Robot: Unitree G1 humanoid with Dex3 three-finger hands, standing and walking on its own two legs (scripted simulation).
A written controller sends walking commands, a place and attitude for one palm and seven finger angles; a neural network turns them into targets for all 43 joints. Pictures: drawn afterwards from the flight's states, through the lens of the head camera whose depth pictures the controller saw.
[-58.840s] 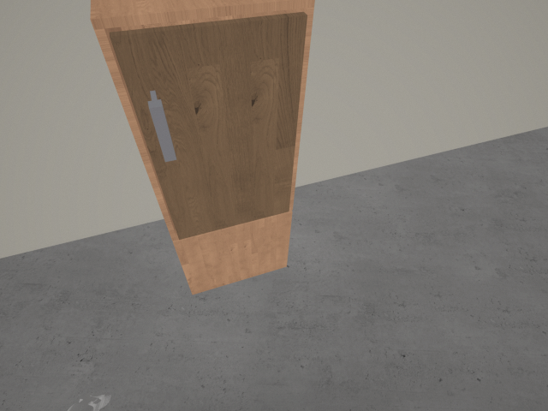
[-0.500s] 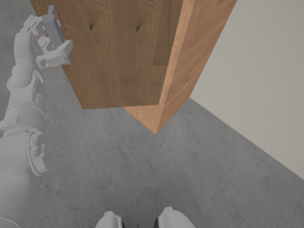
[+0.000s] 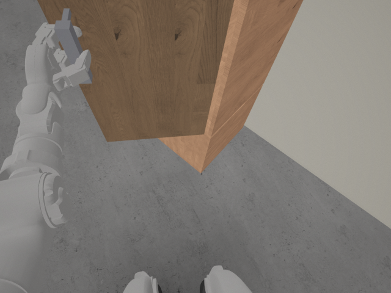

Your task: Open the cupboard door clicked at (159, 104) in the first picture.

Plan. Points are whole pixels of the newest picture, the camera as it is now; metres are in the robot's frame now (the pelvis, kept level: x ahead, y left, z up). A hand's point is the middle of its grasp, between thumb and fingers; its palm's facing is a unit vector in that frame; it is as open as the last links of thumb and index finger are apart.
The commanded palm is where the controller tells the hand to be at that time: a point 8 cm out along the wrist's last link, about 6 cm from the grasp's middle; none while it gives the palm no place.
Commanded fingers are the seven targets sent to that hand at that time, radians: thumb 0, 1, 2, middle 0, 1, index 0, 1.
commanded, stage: pull the door open along its arc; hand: left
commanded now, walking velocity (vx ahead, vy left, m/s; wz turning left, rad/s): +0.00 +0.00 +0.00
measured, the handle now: (77, 48) +0.59 +0.18 +0.11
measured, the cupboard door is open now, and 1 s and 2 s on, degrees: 48 95 93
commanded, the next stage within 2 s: open thumb and fingers to let go in 0.90 s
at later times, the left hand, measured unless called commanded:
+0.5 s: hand (109, 118) +0.41 +0.11 +0.12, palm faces +0.19 -0.98 +0.09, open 6.9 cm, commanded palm +0.36 +0.16 +0.11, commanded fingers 0.00 0.90 0.90 -0.40 -1.35 -0.40 -1.35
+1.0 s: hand (171, 158) +0.33 +0.01 +0.12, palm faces +0.34 -0.94 -0.02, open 6.9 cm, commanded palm +0.29 +0.06 +0.11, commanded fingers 0.00 0.83 0.87 -0.40 -1.34 -0.40 -1.34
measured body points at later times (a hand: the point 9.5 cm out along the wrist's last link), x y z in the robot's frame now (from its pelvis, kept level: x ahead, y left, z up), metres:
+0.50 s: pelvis +0.02 -0.01 +0.02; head +0.06 -0.02 +0.47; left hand +0.40 +0.16 +0.11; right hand +0.14 -0.25 -0.09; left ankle +0.01 +0.10 -0.69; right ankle -0.01 -0.12 -0.69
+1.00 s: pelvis +0.02 -0.05 +0.03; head +0.03 -0.08 +0.48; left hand +0.31 +0.06 +0.12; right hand +0.19 -0.27 -0.08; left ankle +0.01 +0.10 -0.69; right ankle -0.01 -0.12 -0.69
